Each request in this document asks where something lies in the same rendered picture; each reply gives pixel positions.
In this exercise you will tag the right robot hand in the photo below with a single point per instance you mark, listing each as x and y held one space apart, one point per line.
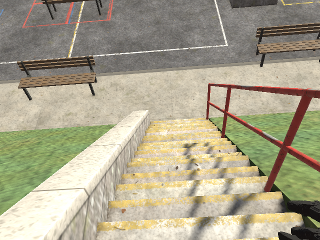
307 209

